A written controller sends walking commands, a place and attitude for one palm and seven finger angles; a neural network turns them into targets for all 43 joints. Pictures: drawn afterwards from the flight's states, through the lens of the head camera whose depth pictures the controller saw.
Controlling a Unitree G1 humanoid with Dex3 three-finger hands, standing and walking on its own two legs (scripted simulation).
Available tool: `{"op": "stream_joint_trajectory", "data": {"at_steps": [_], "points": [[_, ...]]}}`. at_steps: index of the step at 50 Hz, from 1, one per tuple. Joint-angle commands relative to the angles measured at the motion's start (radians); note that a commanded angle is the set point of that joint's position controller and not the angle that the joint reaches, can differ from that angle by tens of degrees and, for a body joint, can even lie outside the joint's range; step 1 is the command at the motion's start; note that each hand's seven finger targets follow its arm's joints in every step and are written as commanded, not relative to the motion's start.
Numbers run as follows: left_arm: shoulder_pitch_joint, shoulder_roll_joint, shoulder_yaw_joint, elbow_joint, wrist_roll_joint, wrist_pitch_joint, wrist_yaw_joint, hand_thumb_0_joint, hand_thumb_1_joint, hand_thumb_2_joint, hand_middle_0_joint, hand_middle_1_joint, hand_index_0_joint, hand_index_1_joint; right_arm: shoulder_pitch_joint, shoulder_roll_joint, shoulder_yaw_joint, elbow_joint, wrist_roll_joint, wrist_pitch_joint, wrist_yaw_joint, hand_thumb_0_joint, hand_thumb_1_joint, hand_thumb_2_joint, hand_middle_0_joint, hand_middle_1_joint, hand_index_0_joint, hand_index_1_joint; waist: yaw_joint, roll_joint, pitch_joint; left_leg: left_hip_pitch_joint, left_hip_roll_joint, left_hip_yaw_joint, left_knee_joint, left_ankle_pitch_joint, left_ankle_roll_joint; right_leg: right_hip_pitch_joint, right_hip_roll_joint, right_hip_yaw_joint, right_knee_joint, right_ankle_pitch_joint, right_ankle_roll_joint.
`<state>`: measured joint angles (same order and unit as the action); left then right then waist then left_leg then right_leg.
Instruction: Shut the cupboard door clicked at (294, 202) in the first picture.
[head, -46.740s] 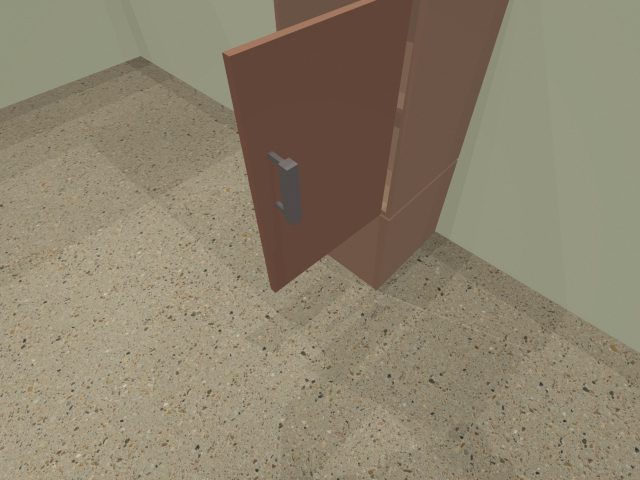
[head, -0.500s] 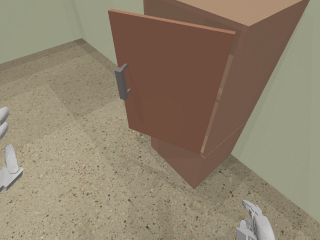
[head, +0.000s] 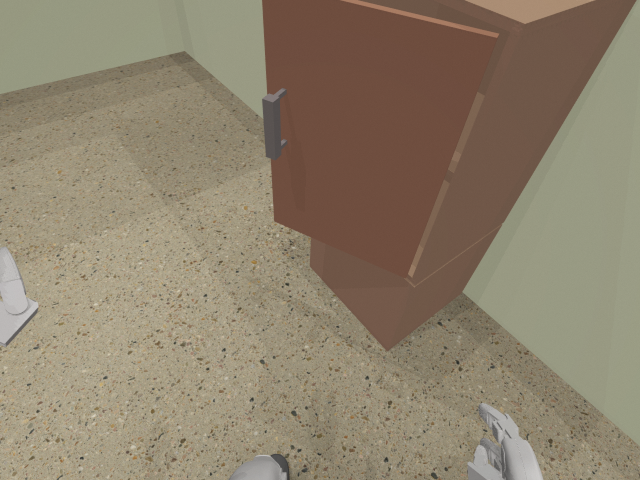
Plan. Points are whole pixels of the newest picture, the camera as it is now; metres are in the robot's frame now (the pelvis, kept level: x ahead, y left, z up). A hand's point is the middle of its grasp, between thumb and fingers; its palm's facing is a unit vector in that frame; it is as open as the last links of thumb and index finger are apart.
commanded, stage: step back with the hand held close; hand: left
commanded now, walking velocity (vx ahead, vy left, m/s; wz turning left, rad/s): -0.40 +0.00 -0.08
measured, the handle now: (277, 123) +0.78 +0.11 +0.01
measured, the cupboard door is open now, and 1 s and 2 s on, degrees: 25 25 25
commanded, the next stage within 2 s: stop stepping back and stand still in 0.22 s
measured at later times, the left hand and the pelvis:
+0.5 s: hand out of the picture +0.11 +0.27 +0.19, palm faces +0.35 -0.84 -0.41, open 7.4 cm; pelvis -0.11 +0.03 +0.01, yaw -4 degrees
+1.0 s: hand out of the picture +0.06 +0.28 +0.19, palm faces +0.33 -0.82 -0.46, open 7.4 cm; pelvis -0.15 +0.04 +0.01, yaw -4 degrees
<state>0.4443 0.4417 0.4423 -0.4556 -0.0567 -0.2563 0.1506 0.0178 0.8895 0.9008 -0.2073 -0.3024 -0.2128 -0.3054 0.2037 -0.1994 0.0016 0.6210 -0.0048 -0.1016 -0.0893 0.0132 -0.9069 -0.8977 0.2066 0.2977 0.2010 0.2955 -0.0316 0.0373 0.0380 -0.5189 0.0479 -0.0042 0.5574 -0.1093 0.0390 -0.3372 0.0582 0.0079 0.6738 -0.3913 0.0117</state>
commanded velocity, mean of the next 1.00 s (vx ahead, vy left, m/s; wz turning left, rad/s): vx -0.03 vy -0.02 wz -0.03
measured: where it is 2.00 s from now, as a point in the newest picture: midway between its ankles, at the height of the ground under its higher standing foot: outside the picture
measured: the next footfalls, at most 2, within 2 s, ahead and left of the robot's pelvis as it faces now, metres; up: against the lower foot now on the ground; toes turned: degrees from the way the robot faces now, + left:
left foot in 0.24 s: -0.01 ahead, +0.13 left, +0.00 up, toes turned -3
right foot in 0.52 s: -0.15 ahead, -0.07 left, +0.00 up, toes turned -3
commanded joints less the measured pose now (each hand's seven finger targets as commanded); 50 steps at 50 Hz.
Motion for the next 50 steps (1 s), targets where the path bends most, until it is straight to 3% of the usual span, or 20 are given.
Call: {"op": "stream_joint_trajectory", "data": {"at_steps": [1,2,4,5,8,10,12,13,14,17,22,24,26,28,34,36,38,43,47,50], "points": [[0.114,0.208,0.186,-0.274,-0.026,-0.092,0.009,0.0,0.9,0.9,-0.2,-0.3,-0.2,-0.3,-0.108,-0.132,-0.058,-0.169,0.004,-0.059,0.02,0.0,-0.9,-0.9,0.2,0.3,0.2,0.3,0.042,0.179,-0.19,-0.025,0.121,-0.095,-0.224,-0.45,0.003,0.154,-0.028,0.021,-0.102,-0.074,-0.058],[0.127,0.218,0.19,-0.281,-0.032,-0.091,0.013,0.0,0.9,0.9,-0.2,-0.3,-0.2,-0.3,-0.102,-0.119,-0.057,-0.165,0.003,-0.055,0.027,0.0,-0.9,-0.9,0.2,0.3,0.2,0.3,0.036,0.102,-0.175,0.048,0.065,-0.037,-0.102,-0.378,-0.03,0.047,-0.099,0.131,-0.241,-0.091,-0.088],[0.14,0.198,0.143,-0.233,-0.025,-0.056,0.029,0.0,0.9,0.9,-0.2,-0.3,-0.2,-0.3,-0.064,-0.107,-0.065,-0.128,0.009,-0.03,0.038,0.0,-0.9,-0.9,0.2,0.3,0.2,0.3,0.033,-0.184,-0.176,0.195,-0.045,0.042,0.295,-0.309,-0.097,-0.197,-0.36,0.417,-0.45,-0.184,-0.189],[0.11,0.189,0.131,-0.226,-0.015,-0.03,0.039,0.0,0.9,0.9,-0.2,-0.3,-0.2,-0.3,-0.088,-0.111,-0.068,-0.126,0.006,-0.01,0.04,0.0,-0.9,-0.9,0.2,0.3,0.2,0.3,0.045,-0.22,-0.13,0.134,-0.035,0.004,0.441,-0.336,-0.088,-0.217,-0.405,0.43,-0.459,-0.101,-0.216],[-0.028,0.192,0.108,-0.242,0.01,-0.012,0.042,0.0,0.9,0.9,-0.2,-0.3,-0.2,-0.3,-0.111,-0.087,-0.032,-0.125,-0.008,0.005,0.011,0.0,-0.9,-0.9,0.2,0.3,0.2,0.3,0.021,-0.215,-0.058,0.112,-0.01,-0.006,0.225,-0.303,-0.071,-0.111,-0.297,0.238,-0.297,0.414,-0.145],[-0.051,0.185,0.097,-0.206,0.014,-0.011,0.042,0.0,0.9,0.9,-0.2,-0.3,-0.2,-0.3,-0.089,-0.111,-0.036,-0.106,0.001,0.005,-0.015,0.0,-0.9,-0.9,0.2,0.3,0.2,0.3,0.006,-0.113,-0.078,0.231,-0.018,0.031,-0.097,-0.093,-0.052,-0.084,-0.19,0.142,-0.152,0.502,-0.057],[-0.083,0.198,0.123,-0.275,0.011,-0.04,0.038,0.0,0.9,0.9,-0.2,-0.3,-0.2,-0.3,-0.098,-0.147,-0.059,-0.134,0.007,-0.018,-0.02,0.0,-0.9,-0.9,0.2,0.3,0.2,0.3,0.037,0.152,-0.181,0.192,0.235,-0.162,-0.199,0.163,0.048,0.009,-0.033,0.045,0.038,0.196,0.018],[-0.065,0.203,0.119,-0.273,0.012,-0.069,0.026,0.0,0.9,0.9,-0.2,-0.3,-0.2,-0.3,-0.101,-0.143,-0.07,-0.141,0.017,-0.04,-0.014,0.0,-0.9,-0.9,0.2,0.3,0.2,0.3,0.03,0.176,-0.228,0.166,0.294,-0.189,-0.281,-0.027,0.064,0.06,0.0,0.044,0.155,-0.06,0.015],[-0.018,0.188,0.153,-0.271,0.006,-0.066,0.024,0.0,0.9,0.9,-0.2,-0.3,-0.2,-0.3,-0.095,-0.155,-0.069,-0.143,-0.005,-0.055,-0.006,0.0,-0.9,-0.9,0.2,0.3,0.2,0.3,0.03,0.276,-0.231,0.021,0.337,-0.285,-0.361,-0.26,0.102,0.109,0.024,0.034,0.315,-0.104,0.02],[0.007,0.14,0.112,-0.367,-0.007,-0.054,0.016,0.0,0.9,0.9,-0.2,-0.3,-0.2,-0.3,-0.083,-0.145,-0.075,-0.136,-0.007,-0.069,0.026,0.0,-0.9,-0.9,0.2,0.3,0.2,0.3,0.035,0.192,-0.221,0.137,0.286,-0.183,-0.275,-0.179,0.097,0.015,-0.007,0.023,0.288,-0.099,0.006],[0.092,0.151,0.118,-0.359,-0.027,-0.014,0.017,0.0,0.9,0.9,-0.2,-0.3,-0.2,-0.3,-0.054,-0.132,-0.046,-0.165,-0.004,-0.065,0.037,0.0,-0.9,-0.9,0.2,0.3,0.2,0.3,0.022,0.245,-0.171,0.132,0.16,-0.099,-0.373,-0.53,-0.03,0.191,0.038,-0.115,-0.164,-0.095,-0.026],[0.129,0.173,0.136,-0.318,-0.029,0.01,0.016,0.0,0.9,0.9,-0.2,-0.3,-0.2,-0.3,-0.038,-0.118,-0.038,-0.17,-0.006,-0.039,0.032,0.0,-0.9,-0.9,0.2,0.3,0.2,0.3,0.014,0.148,-0.154,0.159,0.066,-0.006,-0.223,-0.431,-0.071,0.183,-0.041,-0.038,-0.34,-0.077,-0.08],[0.086,0.228,0.181,-0.279,-0.039,0.012,0.025,0.0,0.9,0.9,-0.2,-0.3,-0.2,-0.3,-0.025,-0.114,-0.037,-0.149,-0.019,-0.015,0.027,0.0,-0.9,-0.9,0.2,0.3,0.2,0.3,0.004,-0.005,-0.173,0.3,0.027,0.046,0.046,-0.197,-0.079,0.004,-0.232,0.152,-0.437,0.0,-0.16],[0.073,0.184,0.136,-0.225,-0.047,0.055,0.033,0.0,0.9,0.9,-0.2,-0.3,-0.2,-0.3,-0.043,-0.123,-0.047,-0.137,0.001,-0.008,0.018,0.0,-0.9,-0.9,0.2,0.3,0.2,0.3,0.012,-0.156,-0.164,0.324,-0.005,0.018,0.144,-0.186,-0.072,-0.084,-0.251,0.194,-0.435,-0.155,-0.173],[-0.081,0.179,0.072,-0.169,0.0,0.046,0.046,0.0,0.9,0.9,-0.2,-0.3,-0.2,-0.3,-0.073,-0.139,-0.035,-0.11,0.01,-0.007,-0.012,0.0,-0.9,-0.9,0.2,0.3,0.2,0.3,-0.005,-0.057,0.046,0.289,0.02,-0.025,0.001,-0.233,-0.029,-0.145,-0.202,0.088,-0.369,-0.194,-0.107],[-0.07,0.162,0.062,-0.197,0.002,0.036,0.038,0.0,0.9,0.9,-0.2,-0.3,-0.2,-0.3,-0.08,-0.143,-0.03,-0.114,0.001,-0.01,-0.014,0.0,-0.9,-0.9,0.2,0.3,0.2,0.3,-0.006,0.097,0.063,0.259,0.07,-0.143,-0.178,-0.451,-0.019,-0.146,-0.102,0.008,-0.252,-0.257,-0.078],[-0.086,0.193,0.099,-0.287,0.006,0.018,0.038,0.0,0.9,0.9,-0.2,-0.3,-0.2,-0.3,-0.094,-0.155,-0.028,-0.136,0.002,-0.031,-0.018,0.0,-0.9,-0.9,0.2,0.3,0.2,0.3,0.019,0.268,0.023,0.106,0.14,-0.315,-0.47,-0.71,-0.037,0.058,0.019,-0.073,-0.073,-0.163,-0.039],[0.129,0.189,0.134,-0.275,-0.005,0.014,0.027,0.0,0.9,0.9,-0.2,-0.3,-0.2,-0.3,-0.046,-0.132,-0.043,-0.14,-0.002,-0.05,0.007,0.0,-0.9,-0.9,0.2,0.3,0.2,0.3,0.031,0.171,-0.143,0.128,0.048,-0.077,-0.345,-0.485,-0.088,0.259,0.008,-0.061,-0.255,-0.082,-0.06],[0.145,0.171,0.135,-0.252,-0.017,0.021,0.036,0.0,0.9,0.9,-0.2,-0.3,-0.2,-0.3,-0.031,-0.119,-0.048,-0.125,-0.008,-0.014,0.016,0.0,-0.9,-0.9,0.2,0.3,0.2,0.3,0.006,-0.106,-0.086,0.278,-0.013,0.009,0.065,-0.184,-0.058,-0.055,-0.226,0.218,-0.447,-0.181,-0.159],[0.067,0.127,0.084,-0.168,-0.013,0.038,0.046,0.0,0.9,0.9,-0.2,-0.3,-0.2,-0.3,-0.027,-0.126,-0.045,-0.108,0.002,-0.007,0.01,0.0,-0.9,-0.9,0.2,0.3,0.2,0.3,-0.003,-0.107,-0.047,0.306,0.002,-0.02,0.044,-0.152,-0.044,-0.103,-0.212,0.165,-0.394,-0.123,-0.135]]}}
